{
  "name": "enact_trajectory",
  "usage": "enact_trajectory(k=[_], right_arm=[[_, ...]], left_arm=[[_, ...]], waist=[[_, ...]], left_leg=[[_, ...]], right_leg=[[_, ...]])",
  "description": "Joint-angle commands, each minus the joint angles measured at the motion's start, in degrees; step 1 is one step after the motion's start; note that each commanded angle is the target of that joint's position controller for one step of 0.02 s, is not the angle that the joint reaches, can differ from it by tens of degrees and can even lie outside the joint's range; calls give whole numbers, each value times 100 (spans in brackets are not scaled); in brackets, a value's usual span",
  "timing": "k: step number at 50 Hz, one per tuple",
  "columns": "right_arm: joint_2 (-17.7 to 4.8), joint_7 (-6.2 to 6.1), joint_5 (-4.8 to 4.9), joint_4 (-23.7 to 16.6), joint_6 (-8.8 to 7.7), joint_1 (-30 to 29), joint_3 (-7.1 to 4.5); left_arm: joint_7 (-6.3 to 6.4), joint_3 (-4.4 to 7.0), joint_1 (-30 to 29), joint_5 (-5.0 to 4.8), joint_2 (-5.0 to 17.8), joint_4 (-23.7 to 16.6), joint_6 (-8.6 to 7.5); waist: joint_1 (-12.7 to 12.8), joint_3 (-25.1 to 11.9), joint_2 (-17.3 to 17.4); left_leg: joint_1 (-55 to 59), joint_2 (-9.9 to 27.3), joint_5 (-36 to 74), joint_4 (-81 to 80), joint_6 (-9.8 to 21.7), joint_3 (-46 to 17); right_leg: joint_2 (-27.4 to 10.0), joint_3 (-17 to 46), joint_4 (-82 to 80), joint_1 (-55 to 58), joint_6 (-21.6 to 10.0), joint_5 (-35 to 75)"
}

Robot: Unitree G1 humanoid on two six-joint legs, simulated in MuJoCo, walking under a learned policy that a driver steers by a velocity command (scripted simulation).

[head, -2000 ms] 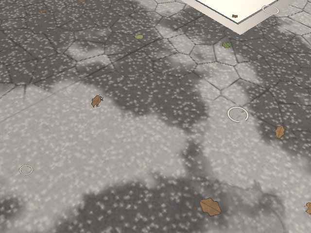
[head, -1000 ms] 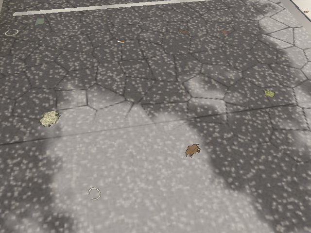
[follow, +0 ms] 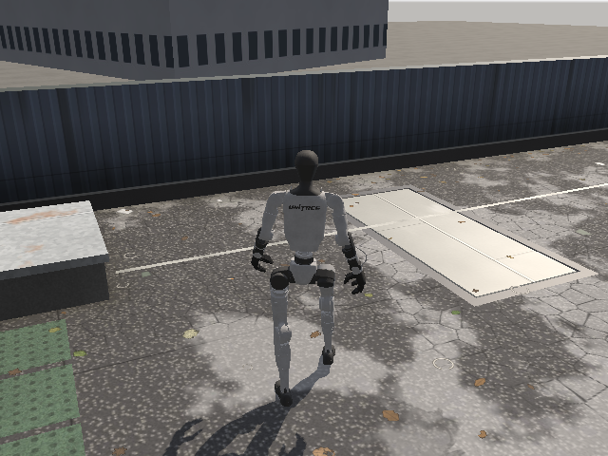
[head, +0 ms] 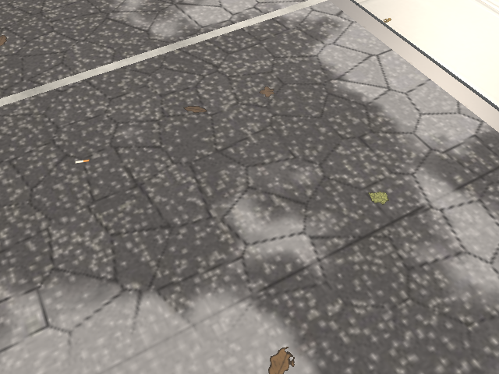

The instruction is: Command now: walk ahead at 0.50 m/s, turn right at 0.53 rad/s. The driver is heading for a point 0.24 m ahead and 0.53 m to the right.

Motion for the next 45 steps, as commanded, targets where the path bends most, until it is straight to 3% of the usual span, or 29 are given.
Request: enact_trajectory(k=[1, 3, 4, 5, 6, 7, 8, 9, 10, 11, 12, 14, 16, 20, 24, 26, 28, 29, 30, 31, 32, 33, 34, 35, 37, 41, 45], right_arm=[[-1119, -44, 98, -275, 63, -122, -265], [-1297, -70, 148, -308, 160, -211, -308], [-1313, -77, 181, -331, 209, -306, -301], [-1171, -98, 142, -369, 200, -285, -229], [-406, -64, -111, -666, 106, 132, 2], [-422, 7, -27, -777, -136, -8, 92], [-864, 73, 218, -943, -271, -724, -26], [-814, 76, 240, -1008, -349, -894, 6], [-785, 26, 101, -921, -370, -861, -1], [-855, 1, 6, -858, -322, -766, -49], [-868, 14, -18, -840, -242, -673, -68], [-719, 11, -86, -850, -123, -645, -44], [-584, -6, -111, -964, -65, -993, 6], [-408, 59, -55, -1169, -102, -1833, 107], [-600, 158, 35, -1313, -193, -2180, 62], [-746, 193, 45, -1304, -249, -2060, 1], [-863, 177, 45, -1145, -307, -1457, -92], [-1041, 141, -28, -1033, -341, -863, -179], [-1358, 92, -89, -959, -333, -11, -251], [-1725, 150, -133, -747, -256, 305, -335], [-1100, 176, -6, -883, -236, 55, -201], [-790, 142, 14, -932, -191, -174, -115], [-699, 132, -45, -957, -157, -422, -65], [-583, 114, -70, -902, -134, -555, -32], [-519, 77, -87, -817, -167, -586, -10], [-764, 51, -43, -624, -208, -464, -90], [-919, 24, -33, -526, -130, -466, -107]], left_arm=[[-106, 75, -529, 2, 382, -646, -62], [-109, 215, -49, -3, 628, -645, -19], [-79, 359, 698, -24, 855, -486, 0], [14, 571, 1696, -33, 1243, -227, 45], [114, 720, 1871, -68, 1949, -167, 63], [58, 612, 1859, -12, 1813, -439, -58], [8, 474, 1742, 36, 1359, -399, -150], [8, 425, 1490, 27, 1197, -387, -207], [25, 367, 1068, 19, 1008, -445, -219], [53, 299, 771, 71, 812, -548, -224], [77, 276, 645, 119, 768, -633, -225], [136, 301, 689, 81, 854, -634, -255], [223, 340, 861, 58, 989, -581, -255], [313, 360, 1152, 20, 1035, -485, -191], [327, 374, 1449, -24, 1015, -350, -138], [352, 378, 1431, -17, 987, -345, -103], [357, 356, 1295, -3, 893, -388, -58], [341, 265, 1287, 25, 645, -436, -64], [333, 128, 1442, 139, 283, -536, -71], [334, 80, 2192, -103, 163, -735, -125], [363, 191, 2046, -152, 816, -528, -111], [354, 266, 1430, -93, 1064, -594, -79], [360, 267, 1169, -30, 998, -628, -53], [337, 280, 978, 21, 921, -697, -53], [269, 262, 1029, -52, 709, -739, -11], [237, 185, 694, -21, 459, -943, 48], [118, 123, 227, -21, 367, -1038, -19]], waist=[[113, 357, 426], [467, -113, 655], [915, -511, 638], [1392, -1022, 417], [932, -1389, -1088], [936, -2409, -889], [1161, -1840, -336], [977, -1166, -170], [695, -781, 178], [478, -602, 101], [353, -563, -16], [294, -521, 27], [370, -355, 34], [707, -169, -227], [824, -132, -322], [716, -150, -450], [373, -308, -591], [85, -762, -459], [-163, -1608, 378], [275, -1984, 2493], [119, -1425, 1572], [-16, -806, 1056], [77, -510, 655], [147, -254, 634], [279, -207, 888], [269, -79, 672], [124, 20, 592]], left_leg=[[44, 1827, 3308, 0, 810, -323], [211, 1787, 5266, 1035, 676, -171], [-17, 1641, 5690, 2083, 552, -43], [-979, 1411, 4890, 3575, 309, 21], [-3503, 536, 333, 5766, -91, -91], [-4517, -152, -1788, 6777, -118, -1622], [-5099, 171, -1312, 6866, 18, -2005], [-5145, 413, -806, 6448, 136, -1942], [-4812, 652, -426, 5921, 131, -1940], [-4367, 804, -166, 5527, 104, -1964], [-4061, 846, -13, 5354, 51, -1970], [-3886, 806, 201, 4915, -139, -1855], [-3974, 709, 729, 4210, -313, -1782], [-3598, 369, 2090, 2448, -403, -1749], [-3315, 206, 2163, 1748, -303, -1902], [-3144, 186, 1729, 1585, -171, -1967], [-2382, 135, 1410, 1333, 43, -1818], [-1355, 416, 1335, 1311, 263, -1990], [136, 1465, 916, 1355, 581, -3079], [1451, 2515, -753, 565, 1450, -5957], [1119, 2440, -1824, 333, 1312, -5959], [484, 2212, -1443, 327, 1075, -4934], [-143, 1971, -583, 277, 968, -4195], [-573, 1772, 63, 181, 963, -3676], [-950, 1554, 675, -57, 925, -2948], [-902, 1645, 1644, -323, 1118, -2159], [-758, 1474, 2229, -358, 975, -1278]], right_leg=[[156, -286, -334, -26, -232, -436], [596, -642, -312, 832, -474, -1046], [882, -763, -542, 1833, -654, -1008], [946, -441, -790, 3491, -891, -742], [-498, 2331, -1074, 5418, -1728, -1262], [-1301, 4931, -2135, 6153, -2423, -2150], [-1197, 4313, -2442, 5863, -2031, -2038], [-974, 3509, -2423, 5073, -1817, -1659], [-718, 2869, -2410, 4230, -1615, -1091], [-517, 2420, -2500, 3593, -1513, -516], [-412, 2256, -2623, 3217, -1504, -234], [-297, 1925, -2733, 2814, -1557, 358], [-152, 1632, -2788, 2574, -1497, 465], [149, 1400, -2711, 2344, -1154, -357], [-56, 1898, -2327, 2666, -1045, -822], [-181, 2239, -1992, 2933, -973, -823], [-68, 2354, -1493, 2944, -811, -576], [246, 2109, -653, 2702, -618, -459], [693, 1520, 1050, 1923, -371, -1633], [1237, 1003, 2725, -112, -72, -3573], [780, 1168, 3393, -709, 19, -3200], [603, 996, 3484, -807, 47, -2656], [405, 862, 3362, -574, 77, -2254], [255, 865, 3092, -474, 89, -1996], [58, 750, 2803, -125, 93, -1767], [-46, 620, 2152, -500, 205, -1304], [-1, 327, 911, -322, 196, -187]])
